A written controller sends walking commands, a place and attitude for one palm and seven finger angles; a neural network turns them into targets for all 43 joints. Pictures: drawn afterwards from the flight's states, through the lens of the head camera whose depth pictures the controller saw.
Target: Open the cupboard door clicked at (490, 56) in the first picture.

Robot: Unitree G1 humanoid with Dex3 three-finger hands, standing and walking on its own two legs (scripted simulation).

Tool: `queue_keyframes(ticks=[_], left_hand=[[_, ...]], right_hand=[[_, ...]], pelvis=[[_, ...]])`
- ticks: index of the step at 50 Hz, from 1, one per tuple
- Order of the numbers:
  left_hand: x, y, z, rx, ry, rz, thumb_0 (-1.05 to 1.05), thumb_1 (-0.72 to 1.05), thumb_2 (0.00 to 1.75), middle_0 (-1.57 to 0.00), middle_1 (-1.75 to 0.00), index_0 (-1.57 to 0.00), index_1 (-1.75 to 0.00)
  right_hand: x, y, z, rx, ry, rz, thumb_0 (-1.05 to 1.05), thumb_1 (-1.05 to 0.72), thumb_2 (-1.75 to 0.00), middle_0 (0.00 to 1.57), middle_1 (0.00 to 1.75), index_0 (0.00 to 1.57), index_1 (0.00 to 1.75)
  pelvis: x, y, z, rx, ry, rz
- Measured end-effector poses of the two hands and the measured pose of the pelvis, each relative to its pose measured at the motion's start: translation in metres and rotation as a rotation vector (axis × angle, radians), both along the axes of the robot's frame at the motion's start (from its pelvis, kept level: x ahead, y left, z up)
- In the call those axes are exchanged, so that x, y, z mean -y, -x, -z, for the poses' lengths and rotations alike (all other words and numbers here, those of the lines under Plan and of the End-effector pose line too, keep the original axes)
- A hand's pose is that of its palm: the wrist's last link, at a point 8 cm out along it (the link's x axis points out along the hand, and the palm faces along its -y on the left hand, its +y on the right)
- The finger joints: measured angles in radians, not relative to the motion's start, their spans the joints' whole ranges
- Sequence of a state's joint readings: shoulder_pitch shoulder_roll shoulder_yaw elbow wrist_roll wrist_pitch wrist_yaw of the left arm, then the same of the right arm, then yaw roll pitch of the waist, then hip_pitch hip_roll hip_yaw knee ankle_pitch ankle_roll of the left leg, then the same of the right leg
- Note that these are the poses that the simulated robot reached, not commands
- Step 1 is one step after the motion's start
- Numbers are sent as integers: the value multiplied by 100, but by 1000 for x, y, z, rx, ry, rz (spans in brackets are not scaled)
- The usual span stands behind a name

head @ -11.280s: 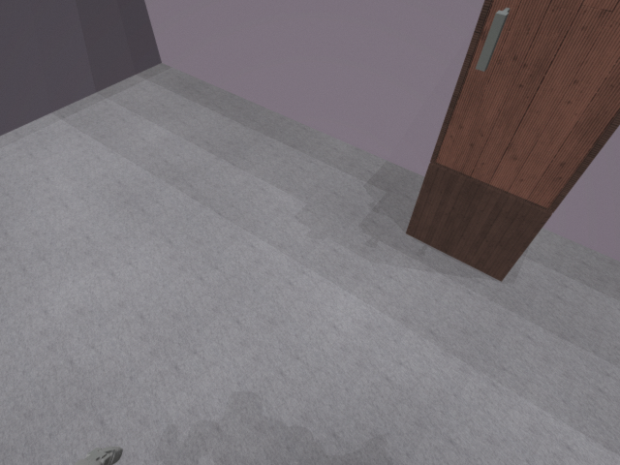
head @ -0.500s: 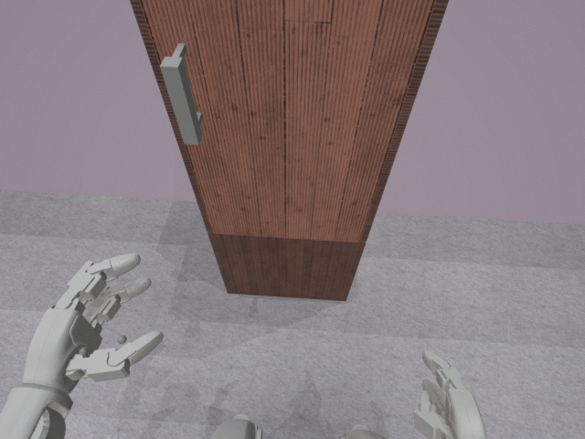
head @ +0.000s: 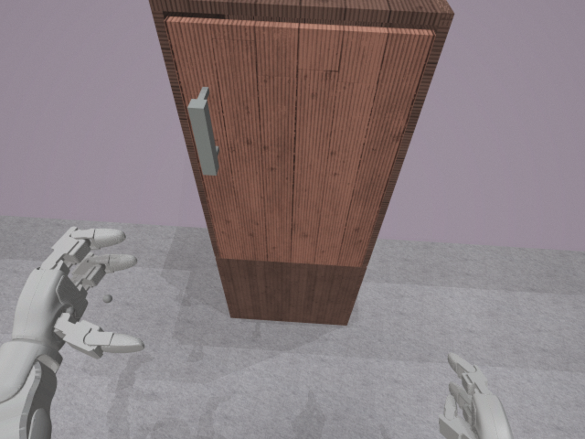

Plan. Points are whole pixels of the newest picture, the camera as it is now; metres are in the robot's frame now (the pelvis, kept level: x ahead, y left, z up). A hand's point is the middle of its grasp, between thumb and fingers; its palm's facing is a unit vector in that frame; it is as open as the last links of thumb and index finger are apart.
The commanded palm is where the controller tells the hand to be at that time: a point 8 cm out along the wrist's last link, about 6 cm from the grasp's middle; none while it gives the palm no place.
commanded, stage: raise the hand with hooked fingers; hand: left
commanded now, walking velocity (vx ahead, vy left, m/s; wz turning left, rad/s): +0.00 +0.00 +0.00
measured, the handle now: (207, 132) +0.56 +0.19 +0.11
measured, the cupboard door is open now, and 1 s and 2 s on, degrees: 0 0 0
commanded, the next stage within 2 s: move the hooked fingers beside the handle in 0.86 s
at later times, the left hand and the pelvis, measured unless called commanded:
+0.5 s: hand (87, 236) +0.31 +0.28 +0.13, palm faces +0.04 -1.00 -0.02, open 14.0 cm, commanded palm +0.27 +0.32 +0.13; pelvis +0.01 +0.00 +0.02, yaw -1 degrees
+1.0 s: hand (101, 242) +0.30 +0.26 +0.13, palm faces +0.06 -1.00 -0.02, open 14.0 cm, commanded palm +0.28 +0.30 +0.13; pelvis +0.01 -0.01 +0.02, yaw -1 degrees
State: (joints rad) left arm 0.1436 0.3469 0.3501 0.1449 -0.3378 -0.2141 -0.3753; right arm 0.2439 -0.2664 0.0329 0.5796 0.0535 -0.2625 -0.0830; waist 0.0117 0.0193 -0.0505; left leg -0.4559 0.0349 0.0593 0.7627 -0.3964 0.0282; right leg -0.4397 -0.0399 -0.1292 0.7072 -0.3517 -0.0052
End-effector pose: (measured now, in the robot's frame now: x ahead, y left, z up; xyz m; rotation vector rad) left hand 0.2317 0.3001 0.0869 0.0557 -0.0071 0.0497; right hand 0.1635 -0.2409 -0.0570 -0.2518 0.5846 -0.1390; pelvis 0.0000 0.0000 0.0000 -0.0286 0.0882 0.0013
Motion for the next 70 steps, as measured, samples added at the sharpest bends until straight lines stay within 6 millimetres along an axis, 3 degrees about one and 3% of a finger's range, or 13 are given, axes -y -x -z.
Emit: queue_keyframes(ticks=[10, 22, 31, 53, 61, 70], left_hand=[[-21, -21, -22, -9, 17, -18, -1, -47, 31, -30, -119, -30, -119], [-31, -51, -48, 7, 23, -6, -1, -50, 30, -30, -120, -30, -120], [-18, -53, -40, -20, 33, 6, -1, -50, 30, -30, -120, -30, -120], [-9, -49, -44, -8, 36, -15, -1, -50, 30, -30, -120, -30, -120], [0, -71, -45, -2, 32, 1, -1, -50, 30, -30, -120, -30, -120], [1, -94, -46, -5, 36, 6, -1, -50, 30, -30, -120, -30, -120]], right_hand=[[-18, -7, -1, -15, -32, -37, 1, -90, -90, 20, 30, 20, 30], [1, 10, -1, -72, -2, 16, 1, -90, -90, 20, 30, 20, 30], [15, 18, -3, -85, 4, 46, 1, -90, -90, 20, 30, 20, 30], [16, 9, -1, -62, -20, 33, 1, -90, -90, 20, 30, 20, 30], [23, 19, 4, -94, -5, 45, 1, -90, -90, 20, 30, 20, 30], [32, 44, 10, -157, -2, 93, 1, -90, -90, 20, 30, 20, 30]], pelvis=[[-1, -3, -8, 28, -2, -3], [1, -6, -15, 42, -8, 4], [5, -7, -16, 39, -14, 18], [16, -4, -16, 50, -20, 12], [18, 0, -15, 42, -22, 8], [18, 1, -14, 25, -24, 22]])
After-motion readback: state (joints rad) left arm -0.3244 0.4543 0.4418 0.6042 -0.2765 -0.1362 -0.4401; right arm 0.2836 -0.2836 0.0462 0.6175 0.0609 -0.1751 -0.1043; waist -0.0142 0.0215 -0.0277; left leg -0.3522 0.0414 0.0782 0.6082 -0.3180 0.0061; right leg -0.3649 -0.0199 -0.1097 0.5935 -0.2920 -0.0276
